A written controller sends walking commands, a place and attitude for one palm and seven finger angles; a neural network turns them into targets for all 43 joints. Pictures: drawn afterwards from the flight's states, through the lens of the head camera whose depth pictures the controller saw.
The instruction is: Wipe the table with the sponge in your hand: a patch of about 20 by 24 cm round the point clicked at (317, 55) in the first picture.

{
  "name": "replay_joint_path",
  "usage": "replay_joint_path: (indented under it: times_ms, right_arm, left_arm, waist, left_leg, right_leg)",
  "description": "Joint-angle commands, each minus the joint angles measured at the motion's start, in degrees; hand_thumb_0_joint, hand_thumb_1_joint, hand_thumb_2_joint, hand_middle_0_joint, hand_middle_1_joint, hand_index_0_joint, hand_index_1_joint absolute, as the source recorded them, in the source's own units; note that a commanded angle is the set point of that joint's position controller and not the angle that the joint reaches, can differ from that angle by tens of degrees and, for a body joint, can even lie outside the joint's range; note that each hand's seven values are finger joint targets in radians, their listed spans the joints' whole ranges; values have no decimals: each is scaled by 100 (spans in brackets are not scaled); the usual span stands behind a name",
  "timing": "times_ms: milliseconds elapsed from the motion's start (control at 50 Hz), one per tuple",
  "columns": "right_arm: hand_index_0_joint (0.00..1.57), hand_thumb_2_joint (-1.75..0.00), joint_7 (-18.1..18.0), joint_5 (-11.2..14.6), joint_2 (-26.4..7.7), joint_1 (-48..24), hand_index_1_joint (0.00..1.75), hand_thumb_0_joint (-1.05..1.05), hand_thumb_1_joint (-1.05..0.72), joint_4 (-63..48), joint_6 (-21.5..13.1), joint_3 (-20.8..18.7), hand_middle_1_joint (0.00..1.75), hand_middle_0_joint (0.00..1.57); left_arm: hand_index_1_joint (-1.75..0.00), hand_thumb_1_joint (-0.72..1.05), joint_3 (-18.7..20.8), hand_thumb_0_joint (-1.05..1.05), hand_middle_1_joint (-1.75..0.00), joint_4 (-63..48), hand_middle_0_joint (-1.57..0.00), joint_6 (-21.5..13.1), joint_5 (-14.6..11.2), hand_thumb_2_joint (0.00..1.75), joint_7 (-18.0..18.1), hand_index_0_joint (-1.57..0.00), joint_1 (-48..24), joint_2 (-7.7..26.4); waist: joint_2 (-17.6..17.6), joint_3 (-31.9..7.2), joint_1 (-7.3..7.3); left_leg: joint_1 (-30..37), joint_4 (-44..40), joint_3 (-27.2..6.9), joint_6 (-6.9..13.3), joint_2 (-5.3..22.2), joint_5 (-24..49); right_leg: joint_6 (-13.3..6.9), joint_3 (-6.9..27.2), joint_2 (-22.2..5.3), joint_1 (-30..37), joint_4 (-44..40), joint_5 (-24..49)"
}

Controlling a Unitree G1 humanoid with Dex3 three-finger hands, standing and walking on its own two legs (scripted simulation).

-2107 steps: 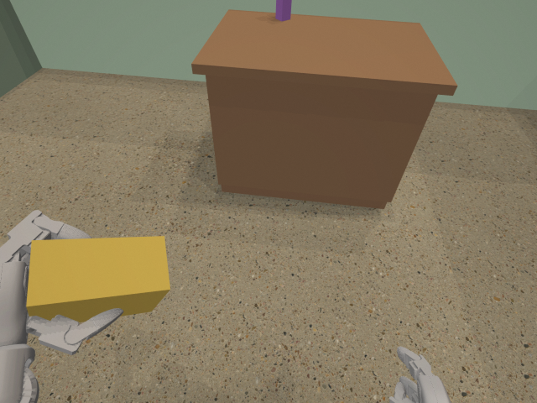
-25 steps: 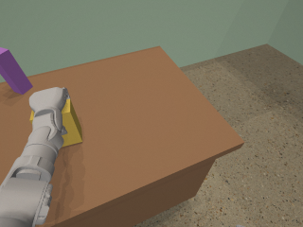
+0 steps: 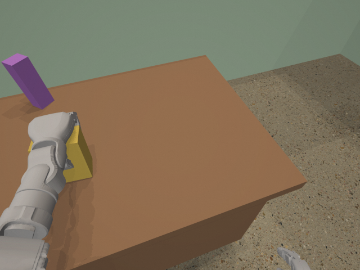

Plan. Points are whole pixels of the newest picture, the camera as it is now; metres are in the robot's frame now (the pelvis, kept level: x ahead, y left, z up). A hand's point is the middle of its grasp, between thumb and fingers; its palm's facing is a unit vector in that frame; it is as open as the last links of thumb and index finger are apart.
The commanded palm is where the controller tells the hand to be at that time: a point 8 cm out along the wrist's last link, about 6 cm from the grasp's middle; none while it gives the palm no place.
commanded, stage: wipe back along the first lane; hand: left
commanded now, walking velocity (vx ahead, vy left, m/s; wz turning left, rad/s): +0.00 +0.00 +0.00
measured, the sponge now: (67, 161) +0.36 +0.32 +0.01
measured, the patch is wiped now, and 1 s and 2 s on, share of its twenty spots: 0.95 0.95 0.95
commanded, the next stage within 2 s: lift the sponge slowly off the table in 1.46 s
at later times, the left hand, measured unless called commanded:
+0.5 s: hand (58, 163) +0.32 +0.30 +0.07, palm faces -0.03 -0.05 -1.00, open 10.6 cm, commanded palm +0.28 +0.29 +0.10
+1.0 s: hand (58, 183) +0.27 +0.28 +0.07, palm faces +0.02 -0.06 -1.00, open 10.6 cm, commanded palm +0.23 +0.27 +0.10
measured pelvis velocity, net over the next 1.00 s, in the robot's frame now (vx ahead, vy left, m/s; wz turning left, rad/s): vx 0.00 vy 0.00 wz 0.00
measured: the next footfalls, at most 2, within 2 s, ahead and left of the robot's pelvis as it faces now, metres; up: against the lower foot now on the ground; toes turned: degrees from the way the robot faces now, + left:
none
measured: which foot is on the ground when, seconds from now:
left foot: down 0.00-1.00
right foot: down 0.00-1.00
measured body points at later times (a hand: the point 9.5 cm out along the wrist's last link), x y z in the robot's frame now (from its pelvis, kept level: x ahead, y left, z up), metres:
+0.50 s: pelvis -0.01 +0.00 +0.00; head +0.00 -0.02 +0.45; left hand +0.31 +0.30 +0.12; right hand +0.18 -0.24 -0.10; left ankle -0.02 +0.09 -0.74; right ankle -0.04 -0.12 -0.74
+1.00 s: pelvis +0.00 +0.00 +0.00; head -0.01 -0.04 +0.45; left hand +0.26 +0.28 +0.12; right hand +0.21 -0.23 -0.10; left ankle -0.02 +0.09 -0.74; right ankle -0.04 -0.12 -0.74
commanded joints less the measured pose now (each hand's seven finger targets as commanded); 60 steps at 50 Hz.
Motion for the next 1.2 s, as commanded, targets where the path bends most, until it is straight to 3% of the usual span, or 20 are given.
replay_joint_path:
  times_ms: [0, 60, 200, 300, 400, 440, 460, 520, 640, 740, 780, 800, 920, 940, 980, 1040, 1060, 1080, 1140, 1180]
  right_arm:
    - [20, -90, 21, 1, -806, -402, 30, 0, -90, -771, -239, -286, 30, 20]
    - [20, -90, 36, 19, -835, -487, 30, 0, -90, -783, -265, -269, 30, 20]
    - [20, -90, 15, 47, -806, -694, 30, 0, -90, -770, -297, -168, 30, 20]
    - [20, -90, 1, 40, -780, -775, 30, 0, -90, -832, -327, -140, 30, 20]
    - [20, -90, -8, 34, -776, -880, 30, 0, -90, -861, -330, -123, 30, 20]
    - [20, -90, 6, 43, -738, -960, 30, 0, -90, -910, -351, -137, 30, 20]
    - [20, -90, 5, 32, -743, -925, 30, 0, -90, -922, -361, -142, 30, 20]
    - [20, -90, -4, 30, -745, -990, 30, 0, -90, -908, -373, -123, 30, 20]
    - [20, -90, -4, 24, -716, -1142, 30, 0, -90, -933, -423, -109, 30, 20]
    - [20, -90, 47, 11, -702, -1219, 30, 0, -90, -953, -499, -111, 30, 20]
    - [20, -90, 92, 16, -649, -1263, 30, 0, -90, -1006, -540, -103, 30, 20]
    - [20, -90, 106, 20, -655, -1296, 30, 0, -90, -998, -551, -102, 30, 20]
    - [20, -90, 80, 13, -625, -1453, 30, 0, -90, -1003, -550, -78, 30, 20]
    - [20, -90, 67, 4, -656, -1507, 30, 0, -90, -975, -546, -85, 30, 20]
    - [20, -90, 73, 17, -590, -1531, 30, 0, -90, -1016, -570, -64, 30, 20]
    - [20, -90, 63, -3, -621, -1599, 30, 0, -90, -983, -566, -60, 30, 20]
    - [20, -90, 62, -2, -586, -1590, 30, 0, -90, -1034, -571, -40, 30, 20]
    - [20, -90, 70, 13, -564, -1612, 30, 0, -90, -1027, -585, -44, 30, 20]
    - [20, -90, 94, -18, -588, -1657, 30, 0, -90, -1025, -608, -57, 30, 20]
    - [20, -90, 113, 5, -525, -1684, 30, 0, -90, -1081, -625, -28, 30, 20]
  left_arm:
    - [-160, 10, 418, 0, -160, -1089, -120, 97, -104, 130, 35, -120, -447, 1229]
    - [-160, 10, 219, 0, -160, -1305, -120, 298, -162, 130, 15, -120, -241, 989]
    - [-160, 10, 200, 0, -160, -1344, -120, 542, -143, 130, -70, -120, 125, 1004]
    - [-160, 10, 68, 0, -160, -1464, -120, 543, -153, 130, -117, -120, 281, 817]
    - [-160, 10, 240, 0, -160, -1629, -120, 557, -188, 130, -94, -120, 473, 958]
    - [-160, 10, -45, 0, -160, -1928, -120, 561, -206, 130, -126, -120, 342, 571]
    - [-160, 10, 38, 0, -160, -1896, -120, 588, -217, 130, -100, -120, 630, 656]
    - [-160, 10, -26, 0, -160, -1964, -120, 649, -207, 130, -89, -120, 637, 610]
    - [-160, 10, -122, 0, -160, -2422, -120, 718, -289, 130, -90, -120, 861, 390]
    - [-160, 10, 114, 0, -160, -2748, -120, 724, -410, 130, -48, -120, 1675, 470]
    - [-160, 10, -121, 0, -160, -2995, -120, 753, -452, 130, -39, -120, 2075, 154]
    - [-160, 10, -38, 0, -160, -3042, -120, 783, -457, 130, -22, -120, 2248, 237]
    - [-160, 10, -156, 0, -160, -3422, -120, 1040, -491, 130, 5, -120, 2266, 133]
    - [-160, 10, 81, 0, -160, -3518, -120, 1050, -484, 130, 20, -120, 2258, 386]
    - [-160, 10, -260, 0, -160, -3602, -120, 1080, -473, 130, -10, -120, 2414, -2]
    - [-160, 10, -50, 0, -160, -3765, -120, 1090, -478, 130, -3, -120, 2437, 231]
    - [-160, 10, -240, 0, -160, -3754, -120, 1126, -459, 130, -14, -120, 2438, 40]
    - [-160, 10, -308, 0, -160, -3770, -120, 1127, -470, 130, -25, -120, 2523, -68]
    - [-160, 10, -24, 0, -160, -3993, -120, 1075, -508, 130, 4, -120, 2873, 175]
    - [-160, 10, -118, 0, -160, -4102, -120, 1069, -599, 130, -3, -120, 3292, 18]
  waist:
    - [-317, -1747, 140]
    - [-319, -1414, 83]
    - [-390, -961, 115]
    - [-336, -864, 139]
    - [-314, -809, 195]
    - [-250, -832, 140]
    - [-242, -818, 214]
    - [-331, -725, 175]
    - [-245, -774, 206]
    - [-454, -930, 318]
    - [-464, -861, 315]
    - [-444, -797, 345]
    - [-475, -524, 327]
    - [-413, -552, 363]
    - [-468, -539, 334]
    - [-412, -572, 361]
    - [-436, -542, 359]
    - [-478, -480, 333]
    - [-438, -675, 419]
    - [-541, -599, 432]
  left_leg:
    - [1178, 54, -86, 39, 59, 3178]
    - [1135, -9, -94, 61, 63, 3011]
    - [899, -172, -96, 51, 17, 2271]
    - [860, -247, -108, 51, 21, 1930]
    - [865, -302, -136, 50, 24, 1787]
    - [960, -325, -148, 50, 53, 1865]
    - [1005, -309, -164, 62, 44, 1844]
    - [942, -336, -146, 62, 37, 1649]
    - [1043, -387, -191, 57, 61, 1728]
    - [1076, -284, -188, 52, 39, 2061]
    - [1092, -251, -172, 42, 44, 2199]
    - [1090, -244, -186, 34, 44, 2219]
    - [1063, -348, -190, 41, 46, 1923]
    - [1078, -354, -208, 40, 54, 1918]
    - [1111, -332, -177, 42, 41, 1930]
    - [1126, -344, -199, 33, 46, 1911]
    - [1128, -338, -209, 39, 40, 1904]
    - [1138, -328, -203, 35, 53, 1909]
    - [1192, -283, -213, 29, 41, 2066]
    - [1138, -266, -186, 26, 24, 2036]
  right_leg:
    - [-315, -13, 8, 840, 73, 3145]
    - [-309, -55, 33, 729, 14, 2951]
    - [-338, -21, 17, 703, -70, 2409]
    - [-347, -21, 19, 617, -123, 2008]
    - [-363, -4, 22, 642, -160, 1797]
    - [-367, -35, 25, 593, -158, 1784]
    - [-365, -34, 41, 587, -171, 1710]
    - [-355, -7, 39, 549, -207, 1572]
    - [-365, 1, 46, 614, -181, 1603]
    - [-359, 94, 20, 949, -65, 2239]
    - [-329, 37, 18, 943, -24, 2397]
    - [-333, 61, 20, 931, -26, 2441]
    - [-324, 100, 25, 855, -104, 2108]
    - [-349, 175, 29, 894, -86, 2107]
    - [-321, 119, 23, 875, -86, 2133]
    - [-344, 210, 31, 916, -72, 2161]
    - [-334, 106, 38, 877, -82, 2085]
    - [-328, 142, 38, 830, -87, 2067]
    - [-353, 251, 33, 1019, -17, 2397]
    - [-311, 210, 4, 1079, -8, 2509]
